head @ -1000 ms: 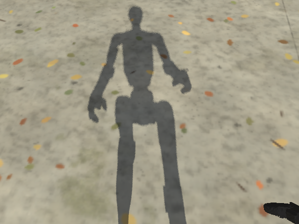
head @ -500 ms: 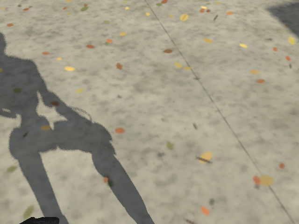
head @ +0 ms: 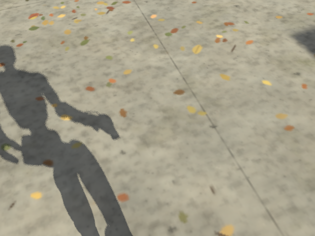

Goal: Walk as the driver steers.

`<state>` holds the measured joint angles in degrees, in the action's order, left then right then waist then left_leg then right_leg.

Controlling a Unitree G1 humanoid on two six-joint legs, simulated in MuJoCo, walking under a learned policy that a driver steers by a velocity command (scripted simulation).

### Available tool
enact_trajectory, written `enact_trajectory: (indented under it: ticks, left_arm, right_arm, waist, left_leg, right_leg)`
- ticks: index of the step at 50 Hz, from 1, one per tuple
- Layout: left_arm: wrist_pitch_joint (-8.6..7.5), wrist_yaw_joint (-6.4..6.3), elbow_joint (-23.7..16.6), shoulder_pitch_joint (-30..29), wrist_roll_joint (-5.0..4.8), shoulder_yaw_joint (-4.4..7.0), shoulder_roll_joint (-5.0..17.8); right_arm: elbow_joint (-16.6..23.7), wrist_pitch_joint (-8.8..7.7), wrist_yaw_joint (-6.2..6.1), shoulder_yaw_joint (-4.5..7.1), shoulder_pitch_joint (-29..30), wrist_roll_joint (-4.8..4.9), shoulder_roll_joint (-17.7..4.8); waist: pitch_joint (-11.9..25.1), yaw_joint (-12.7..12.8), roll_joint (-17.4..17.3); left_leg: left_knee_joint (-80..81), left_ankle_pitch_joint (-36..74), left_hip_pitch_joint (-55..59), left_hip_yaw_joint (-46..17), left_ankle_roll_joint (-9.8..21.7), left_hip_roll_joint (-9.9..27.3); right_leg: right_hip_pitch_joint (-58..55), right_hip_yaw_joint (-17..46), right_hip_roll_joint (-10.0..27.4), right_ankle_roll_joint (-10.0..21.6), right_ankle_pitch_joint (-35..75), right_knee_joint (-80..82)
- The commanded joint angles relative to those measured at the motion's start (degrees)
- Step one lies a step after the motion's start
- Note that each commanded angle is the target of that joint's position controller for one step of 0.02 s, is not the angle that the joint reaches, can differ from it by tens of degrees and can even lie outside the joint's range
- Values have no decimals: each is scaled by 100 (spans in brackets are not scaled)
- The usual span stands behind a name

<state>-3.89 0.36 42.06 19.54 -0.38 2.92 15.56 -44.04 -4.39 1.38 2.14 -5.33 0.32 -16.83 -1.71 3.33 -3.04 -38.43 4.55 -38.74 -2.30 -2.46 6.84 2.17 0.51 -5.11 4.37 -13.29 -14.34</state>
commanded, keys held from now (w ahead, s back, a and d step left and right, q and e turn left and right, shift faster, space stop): w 0.54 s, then w+q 0.42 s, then w+e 0.04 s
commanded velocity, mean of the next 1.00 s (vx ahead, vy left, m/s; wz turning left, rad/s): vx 0.50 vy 0.00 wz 0.12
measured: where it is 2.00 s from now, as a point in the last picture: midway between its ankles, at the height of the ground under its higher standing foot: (166, 107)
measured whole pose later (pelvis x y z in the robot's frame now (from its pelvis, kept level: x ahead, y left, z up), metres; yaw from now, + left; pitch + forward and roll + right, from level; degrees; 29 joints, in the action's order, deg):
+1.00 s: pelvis +0.57 +0.01 +0.00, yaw +11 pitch +1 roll -2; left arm -5.7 -0.1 49.4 17.7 0.8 3.9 15.1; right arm -44.7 -1.3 0.6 4.1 -10.2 1.2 -17.3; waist -1.3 3.1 -2.7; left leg -50.5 -3.3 -39.5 -3.3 -0.3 6.5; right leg 2.3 -10.6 -1.0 1.6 -12.3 -14.0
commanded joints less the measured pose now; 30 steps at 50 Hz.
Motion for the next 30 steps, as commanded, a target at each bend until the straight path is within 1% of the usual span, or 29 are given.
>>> enact_trajectory:
  ticks: [1,2,4,5,6,7,8,9,10,11,12,13,14,15,16,17,18,20,23,25,28,30]
  left_arm:
    - [-50,-38,-111,201,-44,283,1011]
    - [-24,-45,-44,264,-53,293,1023]
    - [32,-76,60,304,-67,319,1063]
    - [63,-91,94,284,-68,331,1090]
    - [90,-104,101,211,-61,341,1132]
    - [127,-115,97,109,-46,323,1118]
    - [146,-135,52,141,11,235,937]
    - [60,-103,-74,835,58,72,425]
    - [-38,-78,13,876,-10,25,369]
    - [-109,-41,-102,312,-163,154,909]
    - [-146,-30,-266,-209,-212,150,952]
    - [-153,-42,-325,-485,-120,145,900]
    - [-116,-55,-301,-450,-44,178,865]
    - [-65,-53,-239,-281,-33,170,761]
    - [-16,-60,-176,-137,-30,150,643]
    - [23,-71,-159,-107,-18,131,564]
    - [43,-85,-206,-230,4,117,528]
    - [33,-93,-313,-612,33,85,471]
    - [-36,-34,-416,-1186,17,26,326]
    - [-78,21,-503,-1589,-14,-4,274]
    - [-126,110,-663,-2048,-52,2,327]
    - [-173,165,-737,-2109,-47,39,431]
  right_arm:
    - [526,-121,85,46,743,42,-341]
    - [575,-135,118,53,820,41,-375]
    - [619,-160,174,79,790,30,-456]
    - [596,-168,186,97,665,26,-504]
    - [535,-176,178,142,393,18,-596]
    - [358,-181,143,241,-232,5,-755]
    - [144,-175,94,354,-1130,-29,-1044]
    - [77,-155,58,485,-1805,-117,-1602]
    - [-68,-123,90,422,-2092,7,-1292]
    - [-26,-112,75,312,-1776,83,-971]
    - [56,-83,45,262,-1354,43,-815]
    - [89,-72,45,213,-1009,-23,-695]
    - [124,-102,44,163,-805,-88,-539]
    - [131,-120,47,144,-709,-113,-491]
    - [106,-146,48,151,-699,-88,-501]
    - [61,-173,42,163,-720,-62,-553]
    - [19,-191,26,186,-751,-46,-635]
    - [-66,-180,-23,222,-871,-36,-752]
    - [-156,-124,-76,234,-1048,12,-823]
    - [-263,-90,-91,248,-1297,51,-898]
    - [-438,6,-102,266,-1624,92,-933]
    - [-503,85,-135,294,-1670,118,-979]
  waist:
    - [-245,138,610]
    - [-270,141,626]
    - [-236,48,692]
    - [-166,-36,751]
    - [9,-201,834]
    - [415,-561,807]
    - [1142,-942,650]
    - [2133,-815,-500]
    - [2615,-920,-1325]
    - [1757,-1007,-729]
    - [1060,-910,-334]
    - [504,-737,-12]
    - [334,-533,-84]
    - [300,-392,-195]
    - [312,-317,-235]
    - [273,-271,-218]
    - [191,-267,-174]
    - [83,-353,-62]
    - [-9,-556,-28]
    - [-76,-734,-8]
    - [-211,-876,-13]
    - [-229,-764,-57]
  left_leg:
    - [571,314,266,117,108,-204]
    - [703,143,163,95,187,-231]
    - [904,-299,178,77,365,-280]
    - [948,-544,365,133,448,-343]
    - [983,-784,801,271,552,-493]
    - [1106,-744,1702,478,707,-699]
    - [865,-463,3216,207,956,-386]
    - [785,-898,5586,-2061,1815,1081]
    - [1873,-2080,6269,-4085,2238,1575]
    - [2108,-2953,5728,-3595,1919,1413]
    - [2219,-2892,4883,-2819,1698,1211]
    - [2407,-2349,3983,-2250,1628,999]
    - [2551,-1845,3431,-1876,1562,809]
    - [2697,-1511,3106,-1632,1554,678]
    - [2821,-1232,2941,-1406,1599,610]
    - [2917,-942,2813,-1198,1649,594]
    - [3009,-672,2763,-1024,1690,588]
    - [3115,-325,2840,-722,1674,533]
    - [3138,-187,2923,-246,1460,297]
    - [3121,-322,3055,-149,1409,306]
    - [2903,-339,3542,-315,1388,542]
    - [2614,-147,3865,-526,1313,710]
  right_leg:
    - [230,685,1580,815,1325,406]
    - [-23,737,1689,794,1443,290]
    - [-440,835,1880,693,1817,32]
    - [-572,844,1911,630,2187,-131]
    - [-640,797,1858,552,2998,-458]
    - [-559,608,1630,426,3906,-1212]
    - [82,369,1328,235,3605,-2442]
    - [2232,110,562,-199,1421,-4686]
    - [3436,598,-14,-351,-1939,-5846]
    - [4078,844,383,-277,-1795,-6273]
    - [4188,593,699,-215,-1298,-6114]
    - [4049,446,933,-215,-883,-5714]
    - [3703,480,1133,-222,-572,-5335]
    - [3382,473,1201,-257,-411,-5179]
    - [3232,426,1228,-304,-344,-5028]
    - [3221,372,1253,-364,-270,-4865]
    - [3337,339,1282,-435,-91,-4630]
    - [3564,298,1323,-540,511,-3973]
    - [3385,140,1192,-560,1497,-2771]
    - [3220,17,1059,-560,1872,-2202]
    - [3290,62,960,-477,1779,-1738]
    - [3239,152,893,-366,1380,-1472]
Keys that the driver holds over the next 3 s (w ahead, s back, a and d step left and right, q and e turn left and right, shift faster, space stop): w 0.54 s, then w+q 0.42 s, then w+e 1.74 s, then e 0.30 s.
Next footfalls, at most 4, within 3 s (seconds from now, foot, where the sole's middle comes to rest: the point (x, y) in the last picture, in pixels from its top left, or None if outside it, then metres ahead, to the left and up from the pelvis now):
0.16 left None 0.28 0.15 -0.78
0.68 right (203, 214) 0.58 -0.10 -0.78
1.18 left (136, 163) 0.81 0.21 -0.78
1.72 right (187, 118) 1.11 -0.04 -0.78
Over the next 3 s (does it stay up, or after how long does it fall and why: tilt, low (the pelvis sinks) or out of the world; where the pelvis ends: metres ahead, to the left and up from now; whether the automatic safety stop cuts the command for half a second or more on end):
stays up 1.55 -0.22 0.00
